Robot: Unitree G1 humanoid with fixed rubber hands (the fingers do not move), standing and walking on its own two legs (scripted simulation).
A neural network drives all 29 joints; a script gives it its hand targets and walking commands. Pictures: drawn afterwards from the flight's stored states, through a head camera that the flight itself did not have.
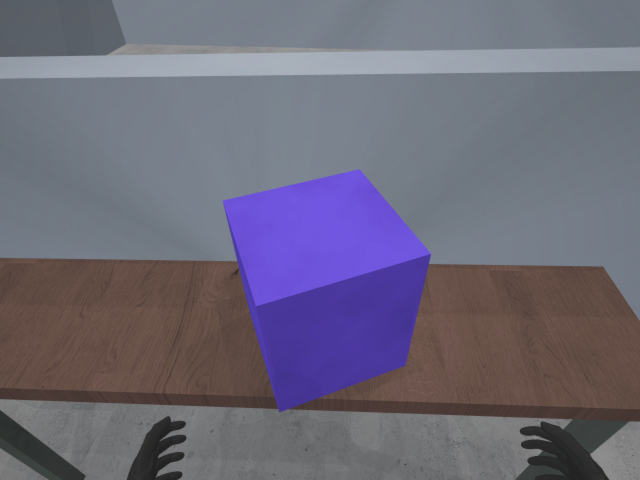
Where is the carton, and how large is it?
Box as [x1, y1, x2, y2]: [223, 169, 430, 411]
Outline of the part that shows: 359,169 223,200 250,314 279,411 405,364 430,253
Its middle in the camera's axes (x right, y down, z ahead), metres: +0.00 +0.07 +0.59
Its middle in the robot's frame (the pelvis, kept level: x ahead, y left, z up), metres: +0.40 +0.05 +0.03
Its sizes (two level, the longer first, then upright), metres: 0.210 0.200 0.250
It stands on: a table, 0.68 m high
